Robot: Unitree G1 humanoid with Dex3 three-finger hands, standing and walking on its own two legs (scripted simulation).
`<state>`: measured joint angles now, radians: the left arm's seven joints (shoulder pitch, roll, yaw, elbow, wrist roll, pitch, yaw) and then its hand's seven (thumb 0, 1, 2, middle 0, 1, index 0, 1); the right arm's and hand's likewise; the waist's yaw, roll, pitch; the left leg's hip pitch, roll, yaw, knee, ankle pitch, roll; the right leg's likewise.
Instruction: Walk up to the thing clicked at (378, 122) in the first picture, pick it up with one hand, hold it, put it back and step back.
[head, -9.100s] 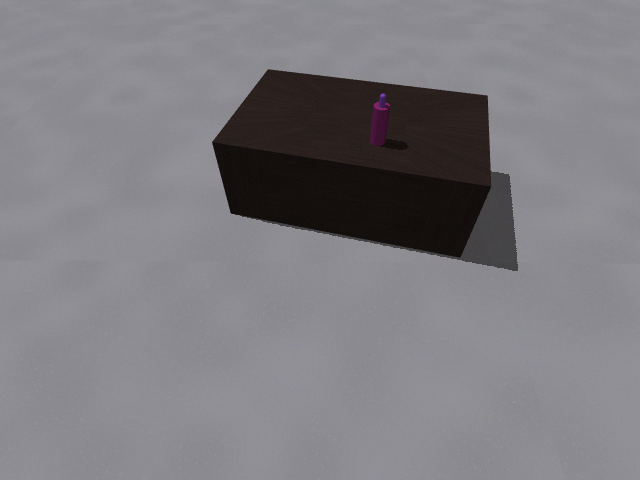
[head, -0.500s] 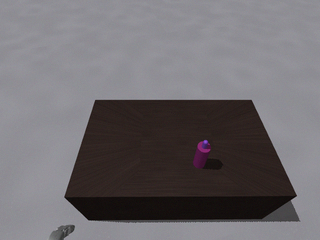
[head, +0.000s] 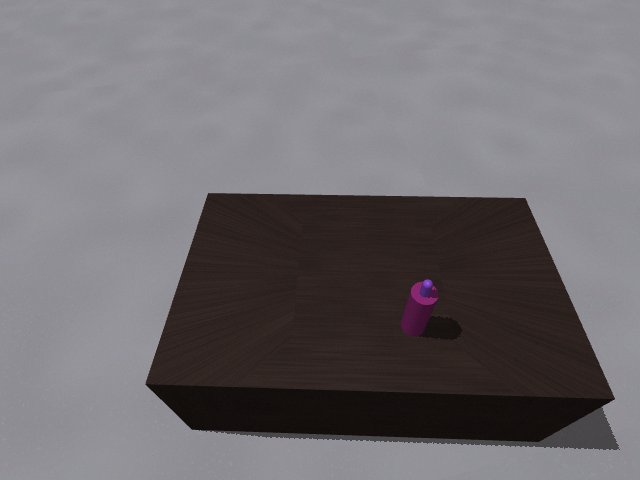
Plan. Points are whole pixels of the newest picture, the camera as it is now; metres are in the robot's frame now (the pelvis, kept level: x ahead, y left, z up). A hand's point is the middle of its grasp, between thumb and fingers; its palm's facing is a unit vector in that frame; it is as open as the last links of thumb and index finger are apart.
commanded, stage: walk up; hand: right
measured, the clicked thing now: (420, 305) +0.52 -0.18 -0.29
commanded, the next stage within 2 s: stand in 0.58 s
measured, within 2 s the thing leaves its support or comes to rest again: neither
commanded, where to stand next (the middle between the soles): +0.05 +0.00 m, yaw +0 degrees
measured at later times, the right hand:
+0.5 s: hand out of the picture +0.10 -0.26 -0.15, palm faces -0.02 +0.94 -0.34, open 7.4 cm
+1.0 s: hand out of the picture +0.09 -0.26 -0.16, palm faces -0.02 +0.94 -0.33, open 7.4 cm
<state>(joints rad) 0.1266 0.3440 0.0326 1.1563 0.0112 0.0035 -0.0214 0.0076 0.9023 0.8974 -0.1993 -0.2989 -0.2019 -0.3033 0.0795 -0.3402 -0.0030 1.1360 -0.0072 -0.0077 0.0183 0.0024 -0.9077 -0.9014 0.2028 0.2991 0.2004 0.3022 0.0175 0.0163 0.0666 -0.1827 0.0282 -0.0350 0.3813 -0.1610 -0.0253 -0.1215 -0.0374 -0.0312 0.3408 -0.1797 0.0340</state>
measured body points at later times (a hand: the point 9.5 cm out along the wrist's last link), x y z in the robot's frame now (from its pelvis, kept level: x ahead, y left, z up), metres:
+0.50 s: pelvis +0.01 -0.01 +0.00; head +0.02 -0.01 +0.45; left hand +0.10 +0.29 -0.13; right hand +0.10 -0.31 -0.13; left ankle +0.03 +0.13 -0.75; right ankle +0.00 -0.14 -0.75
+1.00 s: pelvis +0.02 -0.01 +0.00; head +0.02 -0.01 +0.45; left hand +0.09 +0.29 -0.13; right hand +0.09 -0.31 -0.13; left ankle +0.03 +0.13 -0.75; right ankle +0.00 -0.14 -0.75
